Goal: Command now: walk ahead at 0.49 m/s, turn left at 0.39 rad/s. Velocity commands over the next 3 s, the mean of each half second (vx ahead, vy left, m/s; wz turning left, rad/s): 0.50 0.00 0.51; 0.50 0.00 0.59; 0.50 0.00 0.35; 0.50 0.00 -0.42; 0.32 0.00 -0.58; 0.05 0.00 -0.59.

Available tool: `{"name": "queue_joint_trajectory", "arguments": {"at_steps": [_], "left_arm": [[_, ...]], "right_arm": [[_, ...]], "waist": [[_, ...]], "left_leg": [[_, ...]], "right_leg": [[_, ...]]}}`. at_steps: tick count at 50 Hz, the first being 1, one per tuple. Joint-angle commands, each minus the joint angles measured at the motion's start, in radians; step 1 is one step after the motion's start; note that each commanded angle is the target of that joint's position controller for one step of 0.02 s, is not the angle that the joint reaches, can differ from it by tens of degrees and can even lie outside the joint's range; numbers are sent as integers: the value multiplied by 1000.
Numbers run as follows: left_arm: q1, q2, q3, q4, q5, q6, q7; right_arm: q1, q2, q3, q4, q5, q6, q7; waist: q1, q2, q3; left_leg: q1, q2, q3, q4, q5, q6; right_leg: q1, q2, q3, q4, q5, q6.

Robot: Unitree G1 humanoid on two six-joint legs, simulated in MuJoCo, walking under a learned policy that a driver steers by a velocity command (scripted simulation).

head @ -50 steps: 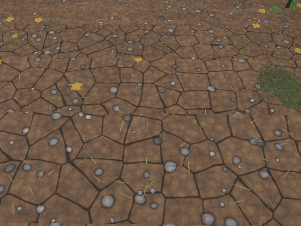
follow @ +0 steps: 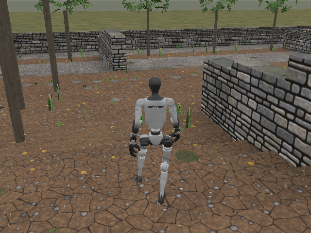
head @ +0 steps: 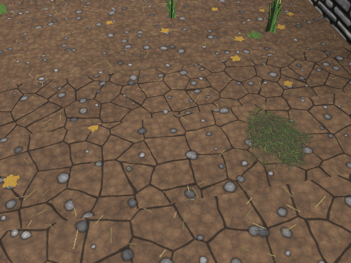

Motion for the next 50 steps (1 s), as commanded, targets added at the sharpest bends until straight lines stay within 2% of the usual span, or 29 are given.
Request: {"name": "queue_joint_trajectory", "arguments": {"at_steps": [1,3,8,11,13,14,15,16,17,18,19,20,21,22,23,25,26,29,31,32,33,34,35,36,37,39,42,45,50], "left_arm": [[55,46,-21,-10,15,-11,-15],[131,48,-30,16,7,-14,-19],[295,34,-55,84,-11,18,28],[282,75,-46,96,-54,31,30],[270,123,-33,118,-42,52,21],[275,155,-21,120,-36,60,5],[216,162,-27,102,4,70,-32],[273,32,-58,76,27,58,-78],[191,49,-66,15,-3,47,-129],[-117,120,-36,-112,-54,27,-130],[-262,120,-36,-185,-74,5,-109],[-281,143,-24,-207,-42,-2,-78],[-237,144,-24,-196,-12,-8,-36],[-175,118,-19,-155,-18,11,-18],[-129,74,-27,-153,-24,40,-18],[-126,52,-48,-155,-77,74,-42],[-138,65,-51,-162,-83,76,-43],[-203,170,-16,-177,-40,42,-22],[-57,268,24,-143,-45,3,-10],[121,347,44,-115,-50,-9,-2],[149,344,20,-127,-64,-1,-25],[78,289,18,-124,-60,-4,-28],[-103,221,2,-165,-87,1,-27],[-193,151,-20,-189,-92,10,-17],[-207,118,-31,-182,-86,8,-3],[-233,106,-29,-180,-75,0,31],[-173,137,-12,-137,-48,-13,53],[-66,137,-6,-74,-37,-14,33],[-63,157,2,-61,-24,-11,-6]], "right_arm": [[-19,-30,-5,-54,8,16,8],[-91,-66,-17,-75,-1,20,-6],[-273,-27,-8,-115,-2,20,-1],[-264,-68,-25,-75,-8,9,1],[-111,-81,-33,4,-16,9,-15],[79,-133,-62,83,6,2,-41],[364,-191,-97,174,8,-13,-53],[650,-290,-134,237,2,4,-47],[743,-273,-137,267,14,7,-40],[757,-247,-138,269,24,6,-57],[613,-230,-132,233,40,7,-60],[408,-174,-103,172,44,9,-48],[184,-58,-53,95,32,-12,-41],[33,-58,-43,34,40,-26,-27],[-11,-143,-62,24,44,-37,-9],[24,-204,-86,18,36,-54,16],[40,-215,-97,13,34,-54,29],[102,-161,-94,-12,21,-45,39],[72,-102,-80,-52,3,-57,33],[133,0,-57,-82,17,-61,25],[255,34,-55,-91,29,-64,10],[188,-52,-75,-55,27,-56,-13],[179,-54,-69,-35,29,-46,-46],[207,-57,-70,-7,21,-39,-69],[201,-13,-54,-13,5,-36,-76],[129,4,-46,-40,1,-28,-60],[13,-18,-47,-78,37,-28,-13],[-30,-23,-53,-103,38,-24,9],[-44,-35,-62,-130,25,6,15]], "waist": [[-35,-86,91],[-5,-52,141],[77,-47,196],[58,-18,183],[2,19,162],[-64,58,83],[-190,92,22],[-238,212,-291],[-319,93,-572],[-411,3,-394],[-354,-58,-222],[-230,-125,-75],[-88,-134,59],[-8,-70,140],[59,37,123],[46,-13,82],[34,-29,78],[9,-12,42],[99,-86,-35],[133,-288,-205],[58,-451,-340],[63,-298,-96],[2,-231,-45],[-34,-162,-59],[-60,-138,-67],[-72,-98,-54],[-21,-85,-33],[-10,-84,-16],[-24,-121,34]], "left_leg": [[180,-8,18,-38,228,-9],[29,-3,-1,-116,141,-4],[-34,7,67,-289,104,-6],[168,-20,127,-358,-40,-10],[323,-20,123,-450,-71,-19],[562,-83,206,-489,35,-21],[979,-90,217,-491,200,52],[1644,91,10,-36,737,346],[1922,263,-250,70,811,484],[1825,269,-363,-44,503,438],[1523,252,-328,-180,149,363],[1115,209,-286,-319,-101,311],[637,227,-261,-436,-103,294],[251,161,-166,-565,-123,301],[69,74,-115,-557,-168,290],[-18,31,-144,-583,-322,239],[8,21,-162,-559,-423,221],[111,-33,-186,-389,-538,159],[30,-114,-162,-143,-566,69],[-13,-273,-10,195,-799,-19],[-154,-293,-20,464,-1013,-46],[-252,-215,-62,570,-909,-32],[-207,-142,-31,586,-792,-19],[-125,-97,-4,564,-746,-30],[-46,-51,-15,526,-702,-31],[34,-13,3,430,-692,-57],[13,-3,31,272,-531,-75],[16,-6,47,132,-383,-76],[121,-28,94,121,-378,-49]], "right_leg": [[-263,-263,122,-90,216,-110],[-76,-310,173,-18,230,-104],[99,-303,183,107,186,-62],[42,-263,123,180,327,-15],[72,-268,115,384,525,7],[29,-208,61,546,611,52],[-239,-206,23,758,629,108],[-667,-106,29,1305,-102,216],[-878,-85,171,1560,-447,266],[-1176,-70,192,1581,-488,292],[-1200,-138,219,1441,-439,224],[-1059,-186,217,1236,-364,148],[-816,-260,287,850,-152,92],[-519,-267,249,555,-44,75],[-300,-233,198,447,29,74],[-128,-190,162,311,236,74],[-95,-164,163,219,393,74],[-53,-131,170,216,381,48],[204,-167,193,241,371,-30],[420,-372,454,118,484,-192],[493,-558,927,-101,320,-350],[279,-501,915,-175,-47,-262],[100,-467,769,-208,-300,-187],[12,-452,697,-222,-258,-165],[-46,-439,619,-243,-117,-155],[-81,-415,480,-304,54,-133],[1,-382,276,-342,300,-139],[61,-379,143,-327,563,-156],[15,-379,21,-301,565,-142]]}}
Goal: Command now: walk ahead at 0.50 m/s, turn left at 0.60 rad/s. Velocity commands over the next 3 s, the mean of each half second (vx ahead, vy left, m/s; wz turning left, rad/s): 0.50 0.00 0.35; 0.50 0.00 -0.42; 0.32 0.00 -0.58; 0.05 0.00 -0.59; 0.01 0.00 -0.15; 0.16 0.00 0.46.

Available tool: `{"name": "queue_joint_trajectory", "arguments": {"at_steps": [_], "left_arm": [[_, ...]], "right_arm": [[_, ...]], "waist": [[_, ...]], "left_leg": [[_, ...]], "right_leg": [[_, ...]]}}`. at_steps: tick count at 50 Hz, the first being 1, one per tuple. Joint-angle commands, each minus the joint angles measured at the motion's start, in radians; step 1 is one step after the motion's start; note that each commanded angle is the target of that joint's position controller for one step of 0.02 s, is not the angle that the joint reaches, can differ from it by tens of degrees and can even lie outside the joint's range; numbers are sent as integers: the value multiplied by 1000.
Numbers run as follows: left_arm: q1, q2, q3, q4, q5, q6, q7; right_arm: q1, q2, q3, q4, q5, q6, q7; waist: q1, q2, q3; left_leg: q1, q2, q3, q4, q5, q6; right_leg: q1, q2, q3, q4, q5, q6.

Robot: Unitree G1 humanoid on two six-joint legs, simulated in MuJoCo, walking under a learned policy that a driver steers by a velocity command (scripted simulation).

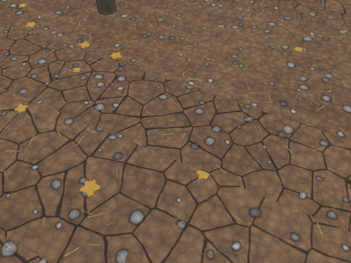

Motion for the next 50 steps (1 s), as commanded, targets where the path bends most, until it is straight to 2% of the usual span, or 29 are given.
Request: {"name": "queue_joint_trajectory", "arguments": {"at_steps": [1,6,10,11,12,13,14,16,19,20,21,22,24,26,27,28,29,30,31,35,37,38,39,40,41,43,44,47,50], "left_arm": [[-19,141,33,-41,-2,-16,-9],[42,194,65,-10,-11,10,13],[-53,261,89,-39,1,34,7],[-47,217,78,-38,32,27,-17],[-30,35,31,-109,44,7,-46],[-216,66,32,-158,-13,-10,-84],[-347,82,40,-198,-46,-15,-86],[-281,147,66,-168,-12,0,-56],[-182,11,22,-130,54,45,-78],[-235,121,87,-148,-89,90,-45],[-293,123,85,-188,-90,114,-37],[-253,2,21,-145,54,69,-67],[-254,-1,23,-167,44,63,-85],[-347,59,32,-211,33,65,-89],[-453,126,76,-249,-142,72,-72],[-505,111,64,-268,-151,70,-74],[-556,75,55,-285,-132,66,-88],[-495,74,32,-223,62,63,-69],[-502,54,36,-225,71,64,-75],[-423,121,58,-160,11,59,-59],[168,220,125,4,11,52,-42],[268,316,132,26,0,57,-53],[387,259,132,69,11,69,-58],[337,276,142,50,-5,65,-47],[130,237,122,-7,-22,67,-54],[-220,45,38,-123,-7,31,-74],[-253,81,39,-132,-23,21,-82],[-211,193,82,-114,-40,-8,-112],[-166,191,102,-121,-20,6,-137]], "right_arm": [[17,-49,-16,-65,-3,5,-3],[-57,-42,-20,-108,2,-1,-13],[183,-101,-65,-26,26,-45,-34],[352,-172,-101,23,1,-59,-64],[528,-252,-109,69,-25,-67,-89],[637,-204,-105,121,-32,-75,-81],[543,-170,-106,116,-7,-87,-78],[422,-34,-52,108,25,-71,-54],[282,42,3,56,2,-48,-79],[282,-177,-66,101,89,-42,-96],[272,-176,-68,120,100,-44,-102],[338,49,17,109,-33,-71,-112],[375,25,24,128,-71,-61,-104],[441,8,44,165,-45,-58,-86],[355,-117,-18,147,139,-49,-142],[401,-142,-19,159,140,-41,-164],[478,-113,-16,183,120,-31,-177],[647,25,60,240,-71,-44,-134],[678,29,59,263,-51,-43,-118],[641,-117,38,283,15,-17,-84],[553,-137,46,309,-71,-6,-16],[682,57,86,280,-47,-8,21],[397,-49,64,159,-2,-8,31],[201,-73,58,60,20,-42,22],[150,-81,56,30,22,-58,-3],[233,-101,35,89,-34,-65,-78],[254,-57,39,97,-46,-38,-81],[198,15,80,52,12,6,-74],[106,-66,67,44,11,-12,-89]], "waist": [[-51,-97,39],[-6,-116,64],[-144,-94,-37],[-210,-30,-133],[-204,180,-320],[-320,11,-183],[-302,-14,11],[-179,1,12],[-85,19,54],[-80,92,72],[-67,85,95],[-126,-86,-40],[-133,36,15],[-135,-18,76],[-139,26,104],[-163,-10,88],[-204,-41,85],[-246,-47,60],[-251,33,122],[-199,-107,126],[71,-160,27],[-23,-308,-409],[138,-160,-391],[170,-124,-250],[71,31,-96],[-145,31,118],[-174,-77,110],[-168,-22,39],[-117,-27,19]], "left_leg": [[33,8,-1,-11,-38,10],[31,-29,52,-148,-287,33],[521,-182,170,-352,-103,98],[823,-172,80,-299,-23,170],[1231,62,-407,-352,119,419],[1193,169,-578,-524,65,406],[996,195,-506,-544,-34,368],[726,165,-346,-511,-18,339],[325,71,-177,-540,-198,235],[370,109,-197,-600,226,203],[248,76,-123,-559,144,176],[306,18,-30,-418,-164,165],[159,0,-4,-404,-281,174],[195,64,-74,-356,-311,194],[209,66,-93,-278,-150,175],[341,92,-75,-198,-96,160],[438,111,-71,-146,-80,149],[597,103,-64,-175,-289,125],[534,112,-98,-160,-302,150],[578,46,-17,19,80,102],[183,-7,51,635,37,16],[-87,-116,40,989,-673,-97],[-336,-142,-14,1131,-761,-134],[-576,-131,-23,1133,-749,-136],[-511,-47,-50,881,-586,-53],[-56,91,-126,290,-238,15],[109,73,-70,140,-255,18],[340,12,-8,-155,-160,-7],[343,-32,-20,-288,80,-2]], "right_leg": [[10,-304,105,-66,380,-204],[218,-350,71,-12,480,-197],[27,-279,-50,329,787,-139],[-217,-208,-39,595,554,-74],[-631,-12,49,943,-352,36],[-862,30,278,1005,-390,5],[-932,-38,330,1017,-331,-13],[-783,-104,315,1019,-268,-24],[-610,-111,326,839,119,-82],[-609,-68,317,744,123,-32],[-535,-46,306,601,285,-8],[-507,-123,346,511,629,-27],[-413,-77,264,480,815,-43],[-490,-96,303,489,774,-44],[-568,-12,399,428,749,-64],[-657,-11,389,402,733,-58],[-731,-16,374,351,734,-52],[-733,-118,248,250,695,-32],[-676,-122,252,280,695,-47],[-369,-46,123,101,451,-26],[340,-79,149,118,794,-158],[898,-275,394,518,1254,-417],[983,-323,566,481,1151,-414],[867,-334,642,366,677,-401],[481,-326,662,192,216,-330],[-311,-283,555,-23,141,-323],[-472,-244,516,-70,166,-363],[-540,-172,505,-68,193,-305],[-415,-154,536,34,153,-273]]}}
Over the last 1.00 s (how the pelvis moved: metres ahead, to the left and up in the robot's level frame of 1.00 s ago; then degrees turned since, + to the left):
0.63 0.07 -0.16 35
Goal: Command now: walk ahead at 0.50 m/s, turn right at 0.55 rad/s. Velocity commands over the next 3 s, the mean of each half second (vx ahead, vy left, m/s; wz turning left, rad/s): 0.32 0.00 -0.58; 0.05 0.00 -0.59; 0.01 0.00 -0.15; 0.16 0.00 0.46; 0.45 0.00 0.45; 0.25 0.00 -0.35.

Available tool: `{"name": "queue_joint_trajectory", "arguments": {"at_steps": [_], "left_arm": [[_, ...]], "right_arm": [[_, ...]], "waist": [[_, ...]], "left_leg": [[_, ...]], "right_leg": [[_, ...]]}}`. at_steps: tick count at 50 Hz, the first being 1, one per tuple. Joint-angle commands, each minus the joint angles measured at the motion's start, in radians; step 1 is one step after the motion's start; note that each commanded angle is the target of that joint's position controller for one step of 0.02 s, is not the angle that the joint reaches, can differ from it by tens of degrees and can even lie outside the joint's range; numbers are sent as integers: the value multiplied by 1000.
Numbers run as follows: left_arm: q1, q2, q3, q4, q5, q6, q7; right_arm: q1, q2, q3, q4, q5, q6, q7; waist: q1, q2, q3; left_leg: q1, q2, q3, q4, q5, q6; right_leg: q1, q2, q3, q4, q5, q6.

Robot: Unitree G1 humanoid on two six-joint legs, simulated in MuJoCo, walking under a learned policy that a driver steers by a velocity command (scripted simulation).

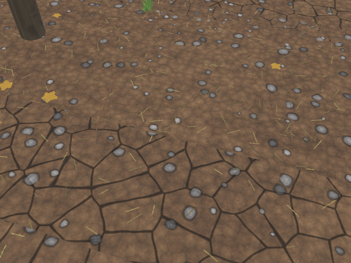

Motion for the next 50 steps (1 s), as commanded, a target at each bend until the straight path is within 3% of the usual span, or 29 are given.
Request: {"name": "queue_joint_trajectory", "arguments": {"at_steps": [1,3,4,5,6,7,8,9,10,11,12,14,18,21,28,30,31,32,33,34,35,36,38,41,43,44,46,49,50], "left_arm": [[-91,190,57,-107,7,-18,-15],[-83,169,52,-123,15,-12,-5],[-140,152,48,-156,23,-19,0],[-145,65,25,-200,18,-24,4],[-15,-20,9,-206,19,-34,17],[-102,77,30,-175,20,-24,33],[-114,79,32,-162,11,-17,64],[-84,92,38,-140,11,-12,89],[-82,55,28,-147,24,-11,99],[-121,35,19,-163,34,-6,97],[-153,29,16,-177,24,-3,88],[-201,53,15,-200,-3,-4,54],[-228,55,11,-245,10,14,9],[-207,107,26,-258,3,23,7],[-246,139,48,-300,-6,29,29],[-155,177,79,-276,-16,5,46],[-83,240,103,-271,3,-14,80],[-19,371,128,-287,16,-28,106],[67,324,130,-238,45,-53,98],[69,284,133,-202,25,-68,92],[15,220,118,-202,-9,-61,85],[-41,189,101,-216,-37,-50,74],[-134,186,85,-278,-34,-22,67],[-170,240,96,-333,-1,-17,66],[-173,228,86,-354,34,-16,73],[-158,213,77,-360,26,-15,76],[-101,239,81,-361,-11,-20,65],[-90,232,77,-384,-15,-8,59],[-88,238,81,-369,-42,-1,53]], "right_arm": [[48,-91,-12,-22,-2,-11,-13],[34,-154,-40,-25,2,-39,-13],[170,-207,-66,6,14,-57,-21],[388,-274,-86,46,18,-67,-32],[466,-258,-70,55,21,-55,-16],[426,-208,-72,66,6,-56,-15],[277,-157,-61,26,29,-53,-18],[189,-92,-44,-4,38,-46,-27],[173,-55,-33,-4,34,-50,-36],[143,-49,-36,-15,26,-55,-48],[108,-49,-42,-30,19,-61,-62],[101,-127,-74,-37,8,-73,-80],[174,-203,-117,-34,-16,-57,-64],[121,-196,-125,-60,-16,-55,-44],[129,-316,-185,-85,6,-32,-65],[115,-308,-182,-83,11,-22,-55],[160,-223,-157,-84,2,-18,-34],[191,-110,-124,-165,-13,-32,-23],[40,-133,-118,-192,33,-43,-6],[-78,-143,-118,-229,54,-34,-10],[-51,-207,-139,-220,47,-25,-26],[2,-226,-144,-201,18,-14,-37],[20,-186,-125,-201,-10,14,-46],[84,-151,-105,-195,5,36,-25],[159,-146,-96,-182,-15,32,-2],[154,-154,-98,-198,-14,29,-2],[80,-140,-89,-250,-8,28,-21],[81,-107,-73,-242,10,29,-40],[37,-98,-68,-253,43,35,-43]], "waist": [[-66,-49,16],[-91,-41,-7],[-172,-8,-50],[-245,156,-228],[-191,329,-401],[-218,155,-122],[-165,102,-56],[-122,67,-76],[-88,55,-87],[-63,37,-81],[-53,21,-100],[-67,13,-110],[-65,26,-102],[-43,50,-70],[-122,46,-61],[-71,3,-107],[-60,-118,-206],[-96,-251,-339],[18,-75,-218],[38,-90,-106],[-8,-85,-107],[-63,-88,-97],[-119,-75,-70],[-137,-102,-90],[-127,-104,-96],[-113,-104,-102],[-73,-136,-87],[-12,-149,-103],[6,-148,-88]], "left_leg": [[292,-57,54,-81,152,13],[407,-63,65,-87,143,62],[606,-32,32,-64,147,118],[888,144,-173,-142,222,266],[1093,365,-614,-316,56,438],[882,299,-611,-397,-298,326],[726,266,-464,-433,-378,269],[644,255,-368,-443,-223,258],[579,237,-270,-451,58,260],[527,223,-183,-462,259,254],[522,197,-89,-472,397,246],[509,150,59,-476,571,241],[488,159,179,-446,758,269],[480,191,206,-429,706,259],[730,242,227,-273,633,201],[643,175,276,-65,594,117],[478,86,308,147,223,37],[133,-97,260,399,-626,-74],[-62,-114,37,472,-689,-76],[-155,-79,-8,536,-657,-75],[-142,-57,-13,579,-620,-78],[-77,-38,-21,561,-573,-74],[63,-40,-16,482,-419,-84],[188,-87,40,456,-242,-102],[274,-106,48,542,-97,-81],[257,-111,40,565,-140,-84],[194,-117,68,418,-320,-105],[123,-137,54,280,-350,-128],[75,-116,21,86,-392,-132]], "right_leg": [[-251,-272,284,-134,236,-202],[-236,-232,292,-44,234,-143],[-333,-178,264,93,271,-82],[-428,-21,118,394,65,9],[-629,32,87,654,-344,47],[-761,-56,123,784,-258,30],[-728,-105,95,812,-159,20],[-641,-154,71,804,-99,25],[-549,-199,76,771,-68,30],[-485,-227,54,749,-106,55],[-449,-237,29,686,-125,80],[-401,-230,-21,596,-30,121],[-363,-224,-58,514,140,129],[-324,-220,-44,477,153,101],[-292,-158,-119,170,23,68],[-67,-76,-158,-26,284,-3],[166,-152,-16,-33,705,-118],[466,-418,423,-13,1099,-425],[436,-494,474,-62,1054,-414],[375,-460,386,-67,961,-350],[323,-436,337,-63,923,-314],[215,-415,299,-73,912,-290],[2,-351,237,-108,824,-239],[-152,-286,189,-80,817,-224],[-255,-271,177,31,814,-210],[-254,-292,210,70,811,-221],[-160,-292,285,95,710,-221],[-43,-338,440,180,713,-239],[17,-357,500,158,708,-234]]}}
Over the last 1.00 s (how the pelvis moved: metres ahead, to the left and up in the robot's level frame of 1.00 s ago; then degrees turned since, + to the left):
0.62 0.07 -0.19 -7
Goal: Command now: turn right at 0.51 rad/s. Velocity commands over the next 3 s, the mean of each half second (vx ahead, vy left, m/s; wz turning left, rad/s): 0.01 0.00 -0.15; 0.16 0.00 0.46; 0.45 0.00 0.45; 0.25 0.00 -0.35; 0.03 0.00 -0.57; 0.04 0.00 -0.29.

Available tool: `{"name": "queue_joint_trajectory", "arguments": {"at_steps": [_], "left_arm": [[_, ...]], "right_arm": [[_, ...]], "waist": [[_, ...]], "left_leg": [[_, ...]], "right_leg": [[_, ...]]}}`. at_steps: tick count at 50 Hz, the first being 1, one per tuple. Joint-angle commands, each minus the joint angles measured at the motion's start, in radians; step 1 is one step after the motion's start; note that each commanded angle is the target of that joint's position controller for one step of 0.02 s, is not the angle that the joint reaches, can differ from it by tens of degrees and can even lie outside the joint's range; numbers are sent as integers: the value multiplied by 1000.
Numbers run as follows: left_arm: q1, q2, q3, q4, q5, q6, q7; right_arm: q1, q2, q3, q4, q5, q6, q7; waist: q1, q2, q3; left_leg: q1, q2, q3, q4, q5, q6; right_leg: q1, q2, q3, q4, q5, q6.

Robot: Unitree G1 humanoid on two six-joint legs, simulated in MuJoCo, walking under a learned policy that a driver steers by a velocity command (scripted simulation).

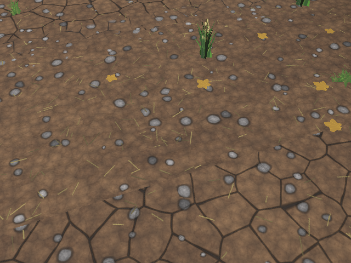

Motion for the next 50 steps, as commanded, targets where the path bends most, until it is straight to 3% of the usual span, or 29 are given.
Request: {"name": "queue_joint_trajectory", "arguments": {"at_steps": [1,2,3,4,5,6,8,10,13,15,17,18,20,22,26,29,31,32,33,34,35,38,41,44,46,47,48,49,50], "left_arm": [[-7,163,42,-68,-41,9,-9],[-48,139,26,-63,-50,22,-25],[-19,94,5,-49,-40,31,-39],[83,-5,-21,-82,-18,32,-32],[-27,112,13,-95,-7,35,-6],[-81,154,23,-106,-3,40,23],[-76,163,29,-70,18,50,77],[-10,82,-2,-31,41,51,58],[96,39,-3,37,17,65,-18],[58,7,-18,45,-15,72,-48],[46,53,-8,41,-44,68,-31],[14,118,4,21,-41,70,-11],[-74,158,16,-7,-12,79,7],[-105,129,13,-15,-25,83,25],[-68,115,10,-78,-16,74,85],[-32,123,12,-121,-22,72,105],[-5,162,23,-143,-23,65,105],[34,195,32,-137,-18,57,103],[84,185,36,-122,-15,43,107],[122,169,34,-110,-6,30,117],[86,145,28,-104,-4,21,114],[-12,135,14,-121,-20,21,120],[-26,181,23,-119,31,44,105],[-60,202,21,-83,18,71,66],[-55,104,-9,-49,49,68,43],[-73,3,-40,-92,57,43,40],[-146,-13,-55,-146,23,-7,17],[-250,45,-36,-119,-13,-19,25],[-250,103,-17,-102,-6,-23,41]], "right_arm": [[-11,-51,-7,-64,48,-7,-11],[43,-48,-6,-37,64,-13,-4],[59,-114,-29,-35,66,-26,-4],[76,-263,-65,-50,55,-53,-5],[105,-224,-70,-59,-6,-64,14],[111,-233,-78,-39,-13,-83,20],[2,-68,-11,-65,16,-91,55],[-90,10,32,-91,42,-81,68],[-90,-67,29,-60,58,-74,101],[-20,-105,21,-1,67,-68,120],[2,-149,1,36,77,-56,148],[30,-127,-3,29,84,-50,158],[59,-138,-19,36,72,-47,147],[-65,-142,-33,-13,56,-65,127],[-92,-153,-63,-73,51,-89,70],[-53,-156,-76,-84,40,-91,60],[-36,-128,-70,-90,28,-86,62],[-30,-102,-63,-84,9,-84,70],[-67,-126,-71,-97,-8,-82,57],[-59,-117,-70,-96,-20,-78,47],[-49,-115,-69,-92,-19,-72,44],[-56,-90,-63,-79,-17,-61,78],[-6,-92,-65,-49,16,-74,112],[110,-88,-76,-5,10,-102,100],[300,-162,-122,56,-21,-128,70],[396,-295,-143,44,-15,-140,35],[398,-278,-132,25,-13,-153,44],[371,-166,-110,65,-6,-149,58],[351,-96,-81,70,-1,-136,74]], "waist": [[12,-87,-99],[-38,-44,-104],[-48,15,-134],[15,271,-224],[-103,128,-204],[-106,39,-159],[-33,76,-131],[25,63,-143],[76,48,-101],[39,59,-65],[39,85,-55],[-3,65,-105],[-52,33,-80],[-36,22,-39],[-31,53,-59],[-33,29,-52],[-21,-56,-53],[4,-156,-59],[43,-181,-36],[44,-103,-24],[15,-70,20],[8,-97,49],[24,-95,26],[-38,-29,24],[-124,97,-39],[-125,225,-131],[-184,215,-70],[-199,132,82],[-171,101,81]], "left_leg": [[-37,0,-7,-321,37,-2],[119,9,1,-464,310,47],[291,81,-69,-501,672,154],[500,334,-368,-507,1225,500],[530,443,-501,-516,1260,594],[501,443,-447,-530,1237,573],[398,321,-303,-491,1208,414],[296,236,-189,-485,1100,334],[146,122,-22,-472,965,244],[143,129,-44,-429,916,205],[162,138,-112,-412,836,156],[233,121,-129,-427,692,129],[225,66,-93,-459,409,146],[204,65,-77,-476,228,176],[146,97,-175,-510,274,294],[98,102,-199,-507,227,325],[27,9,-90,-379,137,268],[-17,-75,30,-176,74,206],[-140,-33,-2,47,-206,164],[-158,37,-32,178,-241,155],[-138,75,-43,177,-174,145],[-56,61,48,-39,-70,126],[59,45,73,-170,-14,126],[199,17,112,-404,152,167],[517,11,43,-503,267,217],[731,220,-405,-523,660,411],[741,348,-669,-660,441,541],[664,350,-605,-668,265,509],[611,322,-546,-644,226,476]], "right_leg": [[200,-294,383,-50,713,-246],[92,-258,363,-44,659,-213],[-32,-198,312,6,491,-129],[-235,-26,68,210,-40,57],[-399,-17,29,458,-431,158],[-460,-33,-7,657,-399,190],[-426,-55,76,737,-240,215],[-317,-99,66,673,-99,241],[-75,-152,-83,363,19,275],[46,-148,-129,103,94,267],[134,-139,-145,-88,313,216],[124,-144,-122,-98,338,167],[83,-144,-158,-127,188,105],[7,-143,-136,-173,61,88],[77,-142,-152,-134,85,29],[137,-163,-141,-167,139,-37],[211,-261,-60,-261,292,-160],[255,-393,45,-350,418,-282],[314,-559,160,-406,516,-347],[307,-583,129,-444,399,-303],[261,-527,49,-486,198,-220],[262,-401,-111,-550,-34,-110],[270,-390,-181,-515,-75,-105],[227,-428,-190,-387,-136,-135],[2,-331,-294,7,-102,-82],[-284,-142,-301,390,-288,28],[-529,-66,-68,403,-290,51],[-638,-125,-31,503,-242,56],[-633,-140,-42,588,-209,58]]}}
Over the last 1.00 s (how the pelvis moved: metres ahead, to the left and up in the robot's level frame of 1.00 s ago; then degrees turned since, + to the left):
0.28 0.00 -0.01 -36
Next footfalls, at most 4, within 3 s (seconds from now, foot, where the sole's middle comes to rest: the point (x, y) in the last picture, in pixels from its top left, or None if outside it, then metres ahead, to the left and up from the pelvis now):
0.04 left None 0.00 0.12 -0.76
0.34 right None -0.02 -0.14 -0.76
0.92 left None -0.04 0.12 -0.76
1.42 right None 0.40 0.07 -0.94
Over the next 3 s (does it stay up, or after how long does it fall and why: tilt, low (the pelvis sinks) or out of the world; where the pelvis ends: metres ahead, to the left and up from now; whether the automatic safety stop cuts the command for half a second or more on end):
stays up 0.44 0.25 -0.17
